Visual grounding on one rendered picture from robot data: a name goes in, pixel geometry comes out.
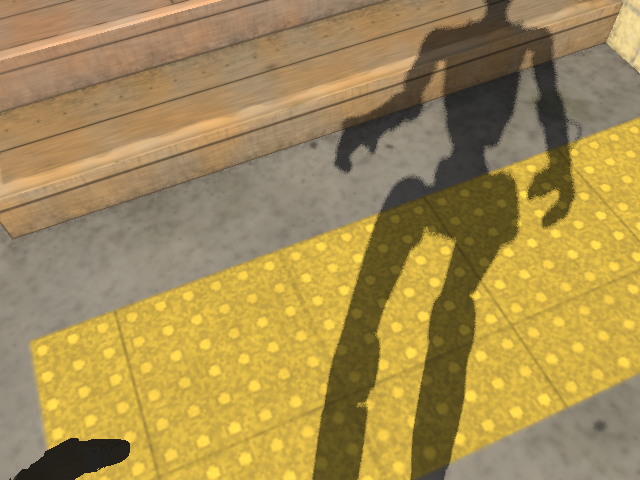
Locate robot left hand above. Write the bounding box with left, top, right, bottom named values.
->
left=9, top=438, right=130, bottom=480

